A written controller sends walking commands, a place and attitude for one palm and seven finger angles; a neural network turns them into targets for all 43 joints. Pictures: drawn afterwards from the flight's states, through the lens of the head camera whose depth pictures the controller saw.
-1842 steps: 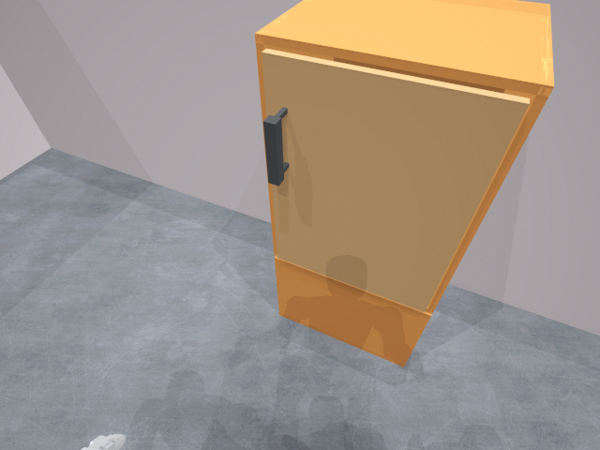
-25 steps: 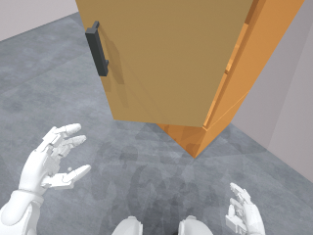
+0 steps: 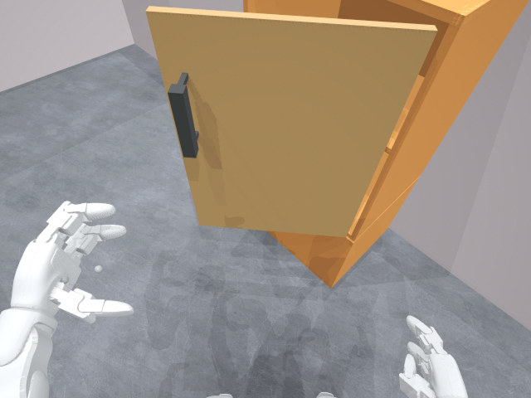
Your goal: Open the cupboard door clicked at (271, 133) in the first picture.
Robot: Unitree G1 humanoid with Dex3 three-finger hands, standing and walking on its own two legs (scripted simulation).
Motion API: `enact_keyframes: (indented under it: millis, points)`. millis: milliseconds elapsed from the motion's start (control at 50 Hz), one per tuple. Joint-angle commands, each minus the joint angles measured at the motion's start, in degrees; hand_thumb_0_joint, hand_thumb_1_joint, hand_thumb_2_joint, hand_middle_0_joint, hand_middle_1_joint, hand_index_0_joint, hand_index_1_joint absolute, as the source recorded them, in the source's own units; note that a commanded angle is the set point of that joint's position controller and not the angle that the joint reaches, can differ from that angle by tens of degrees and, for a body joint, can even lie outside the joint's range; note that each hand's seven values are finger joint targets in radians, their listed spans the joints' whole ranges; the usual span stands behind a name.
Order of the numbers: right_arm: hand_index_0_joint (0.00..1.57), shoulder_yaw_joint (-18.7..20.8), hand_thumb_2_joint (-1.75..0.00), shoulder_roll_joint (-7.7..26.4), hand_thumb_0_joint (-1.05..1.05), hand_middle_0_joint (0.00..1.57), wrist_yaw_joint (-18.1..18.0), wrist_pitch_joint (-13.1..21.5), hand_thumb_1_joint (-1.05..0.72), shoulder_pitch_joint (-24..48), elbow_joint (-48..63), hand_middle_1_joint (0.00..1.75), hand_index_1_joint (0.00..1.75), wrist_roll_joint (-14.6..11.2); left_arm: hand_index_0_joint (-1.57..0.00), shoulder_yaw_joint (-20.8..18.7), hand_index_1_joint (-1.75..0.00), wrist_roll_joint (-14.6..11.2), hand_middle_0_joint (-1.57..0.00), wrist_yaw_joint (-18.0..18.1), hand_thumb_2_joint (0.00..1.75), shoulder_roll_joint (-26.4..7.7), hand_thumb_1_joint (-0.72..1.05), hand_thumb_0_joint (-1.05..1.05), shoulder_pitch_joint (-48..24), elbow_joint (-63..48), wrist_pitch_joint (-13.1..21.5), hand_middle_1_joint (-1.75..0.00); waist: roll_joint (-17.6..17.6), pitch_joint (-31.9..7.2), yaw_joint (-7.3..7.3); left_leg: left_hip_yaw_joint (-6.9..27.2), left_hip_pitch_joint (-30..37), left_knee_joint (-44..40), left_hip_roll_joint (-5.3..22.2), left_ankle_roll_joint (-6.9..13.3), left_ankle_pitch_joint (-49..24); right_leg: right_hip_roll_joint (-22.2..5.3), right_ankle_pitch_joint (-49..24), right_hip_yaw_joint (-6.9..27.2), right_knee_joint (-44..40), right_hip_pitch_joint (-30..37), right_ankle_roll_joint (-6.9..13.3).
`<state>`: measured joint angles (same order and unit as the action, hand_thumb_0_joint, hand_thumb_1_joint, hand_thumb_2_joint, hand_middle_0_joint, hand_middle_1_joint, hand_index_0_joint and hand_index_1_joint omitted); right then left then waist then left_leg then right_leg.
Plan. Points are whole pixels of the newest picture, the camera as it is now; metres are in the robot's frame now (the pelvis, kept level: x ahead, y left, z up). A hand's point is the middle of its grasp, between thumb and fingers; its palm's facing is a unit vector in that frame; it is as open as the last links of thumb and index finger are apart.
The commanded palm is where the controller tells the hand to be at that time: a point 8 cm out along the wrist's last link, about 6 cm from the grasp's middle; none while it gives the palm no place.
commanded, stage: raise the hand with hooked fingers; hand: left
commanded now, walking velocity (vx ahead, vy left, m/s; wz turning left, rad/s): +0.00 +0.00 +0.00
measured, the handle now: (187, 116) +0.57 +0.19 +0.09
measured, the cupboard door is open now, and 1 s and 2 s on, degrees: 41 41 41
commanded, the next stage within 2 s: move the hooked fingers beside the handle in 0.90 s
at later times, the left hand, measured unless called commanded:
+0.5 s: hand (77, 221) +0.31 +0.27 +0.12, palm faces +0.01 -1.00 -0.04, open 14.0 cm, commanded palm +0.27 +0.31 +0.11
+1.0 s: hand (90, 231) +0.30 +0.25 +0.11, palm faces +0.03 -1.00 -0.04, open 14.0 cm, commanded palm +0.27 +0.30 +0.11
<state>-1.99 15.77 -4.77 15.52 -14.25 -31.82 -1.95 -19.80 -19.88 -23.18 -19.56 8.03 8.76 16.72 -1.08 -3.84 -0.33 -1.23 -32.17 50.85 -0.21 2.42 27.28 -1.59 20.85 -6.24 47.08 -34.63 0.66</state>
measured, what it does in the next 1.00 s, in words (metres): stands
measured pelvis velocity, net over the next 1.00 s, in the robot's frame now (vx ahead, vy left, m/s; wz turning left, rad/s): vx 0.00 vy -0.02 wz -0.01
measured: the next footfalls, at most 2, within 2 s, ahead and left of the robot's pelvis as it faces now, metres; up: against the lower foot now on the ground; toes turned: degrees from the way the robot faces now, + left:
none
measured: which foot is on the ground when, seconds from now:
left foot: down 0.00-1.00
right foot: down 0.00-1.00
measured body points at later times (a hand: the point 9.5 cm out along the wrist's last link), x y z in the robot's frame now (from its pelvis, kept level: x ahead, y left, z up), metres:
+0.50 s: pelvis +0.01 +0.00 +0.02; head +0.05 -0.01 +0.47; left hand +0.30 +0.33 +0.12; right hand +0.16 -0.25 -0.07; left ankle -0.02 +0.09 -0.70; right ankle +0.03 -0.12 -0.70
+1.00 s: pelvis +0.00 -0.02 +0.02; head +0.04 -0.03 +0.47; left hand +0.29 +0.31 +0.12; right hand +0.16 -0.26 -0.07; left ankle -0.02 +0.09 -0.70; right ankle +0.03 -0.12 -0.70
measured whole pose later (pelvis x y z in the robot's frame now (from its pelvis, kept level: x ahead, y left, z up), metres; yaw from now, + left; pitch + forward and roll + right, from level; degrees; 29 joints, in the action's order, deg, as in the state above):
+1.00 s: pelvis +0.00 -0.02 +0.02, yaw +0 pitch +6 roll -1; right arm -3.4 16.1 -5.8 12.5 -15.2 -33.7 -2.6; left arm -25.4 -19.9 -29.1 -23.6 -5.4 25.3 11.4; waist -2.5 -2.5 -0.5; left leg -1.4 -24.7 41.6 0.2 1.3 22.9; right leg -0.6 17.4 -6.0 39.3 -27.9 1.8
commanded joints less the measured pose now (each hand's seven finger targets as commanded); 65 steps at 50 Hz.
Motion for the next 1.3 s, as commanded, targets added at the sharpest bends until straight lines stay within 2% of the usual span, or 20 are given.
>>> enact_keyframes:
  millis: [0,20,40,80,120,160,240,360,460,540,600,660,700,880,980,1040,1080,1140,1220,1280]
  points:
    - [0.20,2.75,-0.90,8.13,0.00,0.20,-0.48,1.73,-0.90,1.00,7.37,0.30,0.30,-0.74,-0.30,-5.36,-1.20,-1.08,-0.30,-0.52,0.30,-11.28,-0.50,0.00,-9.31,-5.42,-0.75,-1.20,-3.83,-8.75,-0.32,4.58,4.39,-11.78,0.87,-3.31,-20.17,1.90,-10.82,1.35,-5.12,8.85,1.00]
    - [0.20,2.71,-0.90,8.23,0.00,0.20,-0.61,1.57,-0.90,0.93,7.49,0.30,0.30,-0.93,-0.30,-4.99,-1.20,-0.71,-0.30,-1.04,0.30,-11.42,-0.50,0.00,-10.13,-4.28,-1.89,-1.20,-3.09,-8.42,-0.05,4.68,4.53,-12.17,0.97,-3.20,-19.27,1.89,-10.22,1.35,-5.63,8.73,0.94]
    - [0.20,2.48,-0.90,8.33,0.00,0.20,-0.68,1.40,-0.90,0.94,7.69,0.30,0.30,-0.94,-0.30,-4.53,-1.20,-0.71,-0.30,-1.89,0.30,-11.63,-0.50,0.00,-11.81,-4.02,-2.80,-1.20,-4.47,-8.38,-0.17,4.60,5.22,-12.21,0.78,-3.21,-20.51,2.05,-11.24,1.63,-5.80,9.51,1.29]
    - [0.20,2.54,-0.90,8.26,0.00,0.20,-0.80,1.37,-0.90,0.80,7.83,0.30,0.30,-0.94,-0.30,-5.42,-1.20,-0.44,-0.30,-2.77,0.30,-13.72,-0.50,0.00,-14.96,-5.98,-3.30,-1.20,-4.86,-12.05,-0.23,4.78,7.85,-12.27,0.90,-3.23,-23.49,1.96,-13.26,1.87,-6.27,11.17,1.17]
    - [0.20,2.52,-0.90,8.20,0.00,0.20,-0.93,1.40,-0.90,0.40,7.89,0.30,0.30,-0.60,-0.30,-7.24,-1.20,-0.59,-0.30,-2.91,0.30,-15.58,-0.50,0.00,-16.78,-6.79,-3.10,-1.20,-2.38,-14.12,-0.27,5.03,9.04,-12.23,1.02,-3.26,-25.75,2.13,-15.17,1.84,-6.52,12.46,0.98]
    - [0.20,2.26,-0.90,8.06,0.00,0.20,-0.91,1.30,-0.90,0.22,7.29,0.30,0.30,-0.48,-0.30,-8.76,-1.20,-1.11,-0.30,-3.10,0.30,-17.31,-0.50,0.00,-19.32,-7.66,-1.83,-1.20,-3.64,-15.42,-0.39,5.07,10.86,-12.26,1.04,-3.63,-28.08,2.50,-16.52,2.11,-6.72,13.33,1.19]
    - [0.20,1.76,-0.90,8.07,0.00,0.20,-1.18,1.01,-0.90,0.59,6.15,0.30,0.30,-0.40,-0.30,-10.24,-1.20,-1.54,-0.30,-3.32,0.30,-18.85,-0.50,0.00,-23.14,-3.62,-1.19,-1.20,-5.20,-12.33,-0.48,4.95,10.44,-13.29,0.80,-3.82,-26.05,2.56,-15.45,2.14,-7.71,13.20,1.60]
    - [0.20,1.89,-0.90,8.54,0.00,0.20,-1.49,0.37,-0.90,0.22,5.68,0.30,0.30,-0.83,-0.30,-10.31,-1.20,-1.37,-0.30,-6.37,0.30,-20.08,-0.50,0.00,-25.38,2.69,-4.19,-1.20,-4.07,-13.61,-0.39,4.19,11.07,-14.53,0.69,-2.83,-26.61,1.96,-17.21,2.61,-9.74,15.84,1.32]
    - [0.20,2.22,-0.90,8.68,0.00,0.20,-0.89,0.33,-0.90,0.07,6.14,0.30,0.30,-0.88,-0.30,-9.82,-1.20,-2.30,-0.30,-7.73,0.30,-18.39,-0.50,0.00,-22.83,5.12,-4.63,-1.20,-0.88,-12.87,-0.78,3.66,10.19,-14.66,0.57,-2.30,-27.69,1.96,-19.39,2.87,-10.29,16.75,1.18]
    - [0.20,2.43,-0.90,8.76,0.00,0.20,-0.45,0.07,-0.90,0.36,6.39,0.30,0.30,-0.60,-0.30,-11.66,-1.20,-2.52,-0.30,-6.67,0.30,-20.04,-0.50,0.00,-23.64,4.40,-3.31,-1.20,-0.69,-11.75,-1.06,3.05,8.58,-14.90,0.28,-2.09,-24.29,1.71,-17.86,3.43,-10.55,17.13,1.40]
    - [0.20,2.51,-0.90,8.35,0.00,0.20,-0.52,-0.16,-0.90,0.28,6.71,0.30,0.30,-0.56,-0.30,-12.05,-1.20,-1.74,-0.30,-5.57,0.30,-20.54,-0.50,0.00,-24.80,2.89,-2.21,-1.20,-3.71,-12.90,-0.91,2.46,8.91,-15.11,0.05,-1.86,-22.50,1.53,-16.36,4.01,-10.81,16.97,1.24]
    - [0.20,2.49,-0.90,8.15,0.00,0.20,-0.73,-0.15,-0.90,0.44,6.58,0.30,0.30,-0.46,-0.30,-12.28,-1.20,-1.27,-0.30,-4.70,0.30,-21.28,-0.50,0.00,-26.30,0.80,-0.88,-1.20,-3.79,-13.75,-0.62,2.27,8.97,-15.13,0.12,-1.44,-21.34,1.47,-15.66,4.69,-11.14,18.14,1.15]
    - [0.20,2.44,-0.90,7.99,0.00,0.20,-0.98,0.02,-0.90,0.52,6.40,0.30,0.30,-0.54,-0.30,-11.57,-1.20,-1.04,-0.30,-4.53,0.30,-20.51,-0.50,0.00,-26.01,0.50,-0.22,-1.20,-5.56,-13.83,-0.59,2.32,9.53,-15.34,0.14,-1.52,-21.47,1.44,-15.66,4.55,-11.14,18.12,1.22]
    - [0.20,2.06,-0.90,8.16,0.00,0.20,-1.67,0.11,-0.90,1.09,5.72,0.30,0.30,-1.08,-0.30,-9.86,-1.20,-1.45,-0.30,-5.80,0.30,-18.84,-0.50,0.00,-25.65,5.66,-2.03,-1.20,-2.81,-9.72,0.04,2.52,8.11,-16.09,0.15,-1.28,-17.91,1.41,-12.90,4.49,-12.43,16.40,0.95]
    - [0.20,2.12,-0.90,8.24,0.00,0.20,-1.65,0.25,-0.90,1.10,6.10,0.30,0.30,-1.07,-0.30,-10.38,-1.20,-1.50,-0.30,-6.07,0.30,-19.38,-0.50,0.00,-25.56,5.87,-2.16,-1.20,-0.75,-11.37,-0.23,2.32,7.88,-15.73,0.02,-1.12,-18.11,1.25,-13.32,4.92,-12.36,17.58,0.76]
    - [0.20,1.91,-0.90,8.23,0.00,0.20,-1.93,0.36,-0.90,1.00,5.35,0.30,0.30,-0.85,-0.30,-9.20,-1.20,-1.36,-0.30,-5.52,0.30,-19.53,-0.50,0.00,-32.39,4.62,-0.80,-1.20,-2.37,-11.65,0.79,2.43,8.74,-15.16,0.03,-1.18,-18.24,1.32,-13.52,5.21,-11.99,16.72,0.89]
    - [0.20,1.91,-0.90,8.31,0.00,0.20,-2.13,0.11,-0.90,0.38,4.47,0.30,0.30,-0.87,-0.30,-10.81,-1.20,-0.76,-0.30,-5.13,0.30,-21.48,-0.50,0.00,-34.07,7.91,-0.48,-1.20,-2.28,-11.12,1.07,2.45,7.79,-15.09,0.01,-1.22,-17.49,1.26,-12.75,5.36,-12.09,16.31,0.81]
    - [0.20,1.86,-0.90,8.53,0.00,0.20,-2.43,-0.20,-0.90,-0.33,3.67,0.30,0.30,-0.85,-0.30,-8.30,-1.20,0.24,-0.30,-5.11,0.30,-20.76,-0.50,0.00,-40.50,10.36,-0.04,-1.20,-1.07,-11.09,2.27,2.48,7.33,-14.74,0.06,-1.06,-16.10,1.10,-11.43,5.73,-12.03,15.26,0.67]
    - [0.20,1.87,-0.90,8.58,0.00,0.20,-2.54,-0.68,-0.90,-1.16,3.16,0.30,0.30,-0.98,-0.30,-7.63,-1.20,1.65,-0.30,-5.48,0.30,-21.61,-0.50,0.00,-43.96,14.62,-0.27,-1.20,-4.93,-13.13,2.26,2.39,7.77,-14.69,-0.08,-1.25,-16.97,0.88,-12.27,5.47,-11.45,14.89,0.93]
    - [0.20,2.01,-0.90,9.04,0.00,0.20,-2.17,-1.37,-0.90,-2.45,3.19,0.30,0.30,-0.76,-0.30,-9.48,-1.20,1.93,-0.30,-5.54,0.30,-23.78,-0.50,0.00,-43.84,18.80,-0.32,-1.20,-1.78,-15.25,1.74,2.41,6.34,-14.18,-0.02,-1.19,-18.82,1.07,-14.91,5.52,-10.64,16.58,0.83]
